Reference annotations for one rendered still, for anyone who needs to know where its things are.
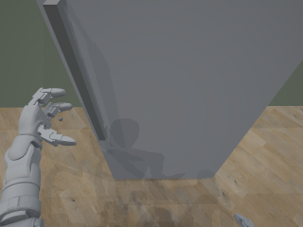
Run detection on right robot hand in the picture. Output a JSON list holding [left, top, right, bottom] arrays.
[[234, 213, 255, 227]]

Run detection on left robot upper arm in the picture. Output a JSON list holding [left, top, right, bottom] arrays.
[[1, 217, 45, 227]]

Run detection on left robot forearm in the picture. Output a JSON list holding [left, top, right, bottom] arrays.
[[0, 134, 43, 227]]

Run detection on fridge door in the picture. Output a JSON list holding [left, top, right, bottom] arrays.
[[36, 0, 303, 180]]

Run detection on handle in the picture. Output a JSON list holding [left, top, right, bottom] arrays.
[[43, 0, 107, 141]]

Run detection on left robot hand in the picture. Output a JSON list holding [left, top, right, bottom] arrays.
[[18, 87, 77, 147]]

